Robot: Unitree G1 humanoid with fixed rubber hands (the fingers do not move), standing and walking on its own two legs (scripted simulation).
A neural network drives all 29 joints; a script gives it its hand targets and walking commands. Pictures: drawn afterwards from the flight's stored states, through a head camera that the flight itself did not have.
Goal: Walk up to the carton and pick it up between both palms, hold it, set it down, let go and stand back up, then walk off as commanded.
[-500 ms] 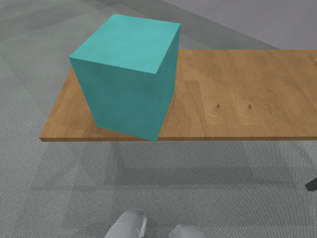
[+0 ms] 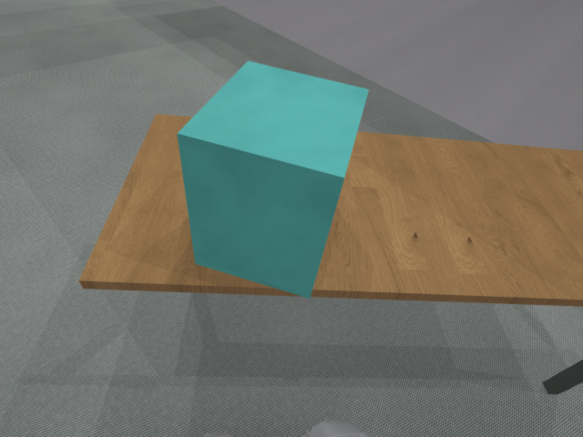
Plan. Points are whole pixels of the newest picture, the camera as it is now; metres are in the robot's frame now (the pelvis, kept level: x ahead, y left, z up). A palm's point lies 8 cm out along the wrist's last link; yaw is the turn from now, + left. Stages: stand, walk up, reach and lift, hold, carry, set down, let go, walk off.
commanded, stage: walk up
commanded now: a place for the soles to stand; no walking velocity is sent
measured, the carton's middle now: (278, 179) +0.51 +0.03 +0.06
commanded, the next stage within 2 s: none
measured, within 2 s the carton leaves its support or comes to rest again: neither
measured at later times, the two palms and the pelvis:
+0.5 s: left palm (111, 413) +0.17 +0.25 -0.10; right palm out of the picture +0.16 -0.38 -0.13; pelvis +0.12 -0.08 -0.01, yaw -1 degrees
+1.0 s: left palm (84, 430) +0.15 +0.28 -0.13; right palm out of the picture +0.14 -0.34 -0.11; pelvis +0.09 -0.03 -0.01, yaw -1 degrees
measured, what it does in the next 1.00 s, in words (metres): steps on the spot: right foot, then left foot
